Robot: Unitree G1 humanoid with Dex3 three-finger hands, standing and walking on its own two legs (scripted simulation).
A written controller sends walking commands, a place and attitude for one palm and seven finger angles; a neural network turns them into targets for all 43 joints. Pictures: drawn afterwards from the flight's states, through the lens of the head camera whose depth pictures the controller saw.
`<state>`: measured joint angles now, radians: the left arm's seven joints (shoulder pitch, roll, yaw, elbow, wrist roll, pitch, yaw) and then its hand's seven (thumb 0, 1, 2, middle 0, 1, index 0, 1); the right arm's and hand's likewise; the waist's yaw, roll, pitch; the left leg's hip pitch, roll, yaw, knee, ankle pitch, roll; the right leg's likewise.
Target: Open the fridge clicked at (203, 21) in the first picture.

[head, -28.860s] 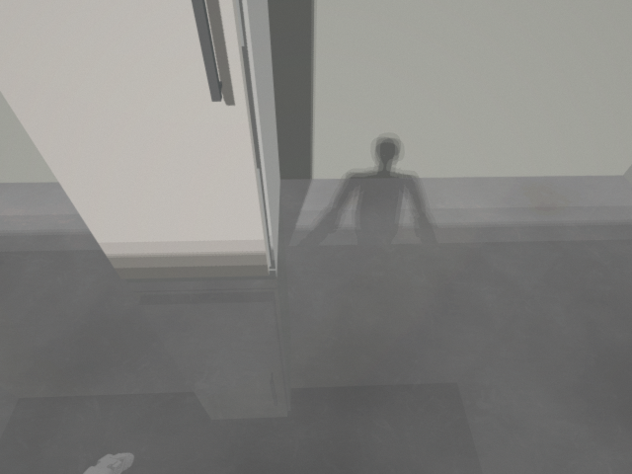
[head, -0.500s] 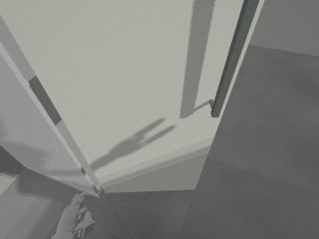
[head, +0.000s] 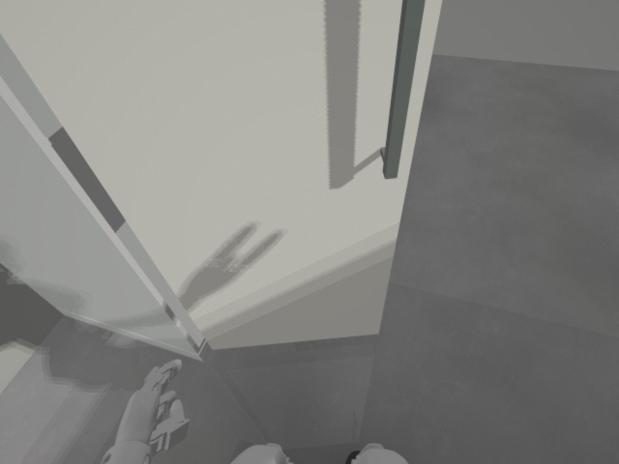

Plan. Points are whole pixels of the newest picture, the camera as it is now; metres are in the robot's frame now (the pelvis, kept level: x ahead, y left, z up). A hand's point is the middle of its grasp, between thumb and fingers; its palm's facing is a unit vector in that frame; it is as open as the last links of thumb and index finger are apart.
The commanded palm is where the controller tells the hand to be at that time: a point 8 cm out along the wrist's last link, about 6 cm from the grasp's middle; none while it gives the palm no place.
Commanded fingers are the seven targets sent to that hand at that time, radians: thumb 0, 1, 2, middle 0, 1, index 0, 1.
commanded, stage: step back with the hand held close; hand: right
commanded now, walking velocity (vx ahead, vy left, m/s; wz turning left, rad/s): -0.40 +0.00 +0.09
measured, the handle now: (401, 53) +0.55 -0.10 +0.25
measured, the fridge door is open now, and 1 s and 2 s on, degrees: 67 67 67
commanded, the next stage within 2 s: stop stepping back and stand still in 0.14 s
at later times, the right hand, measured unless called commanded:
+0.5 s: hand out of the picture +0.15 -0.24 +0.18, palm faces +0.24 +0.88 -0.42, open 7.4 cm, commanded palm +0.08 -0.29 +0.19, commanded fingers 0.00 -0.90 -0.90 0.20 0.30 0.20 0.30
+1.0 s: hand out of the picture +0.06 -0.26 +0.19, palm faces +0.34 +0.83 -0.43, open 7.4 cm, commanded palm +0.02 -0.31 +0.19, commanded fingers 0.00 -0.90 -0.90 0.20 0.30 0.20 0.30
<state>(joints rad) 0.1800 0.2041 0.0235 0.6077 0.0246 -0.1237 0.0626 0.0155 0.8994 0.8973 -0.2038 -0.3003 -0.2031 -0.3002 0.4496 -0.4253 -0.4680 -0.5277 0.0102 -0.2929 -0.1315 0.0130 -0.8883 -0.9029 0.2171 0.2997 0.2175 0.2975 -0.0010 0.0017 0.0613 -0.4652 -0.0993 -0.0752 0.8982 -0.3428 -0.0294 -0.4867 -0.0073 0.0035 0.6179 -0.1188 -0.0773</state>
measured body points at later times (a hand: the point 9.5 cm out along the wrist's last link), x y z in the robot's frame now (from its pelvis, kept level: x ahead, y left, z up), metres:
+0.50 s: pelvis -0.11 -0.01 +0.02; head -0.10 -0.05 +0.46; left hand +0.00 +0.25 -0.05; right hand +0.13 -0.29 +0.20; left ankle -0.14 +0.09 -0.71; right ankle +0.02 -0.07 -0.72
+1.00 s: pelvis -0.16 -0.03 +0.01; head -0.18 -0.05 +0.46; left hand -0.04 +0.20 -0.08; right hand +0.03 -0.31 +0.21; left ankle -0.13 +0.05 -0.72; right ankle -0.11 -0.15 -0.67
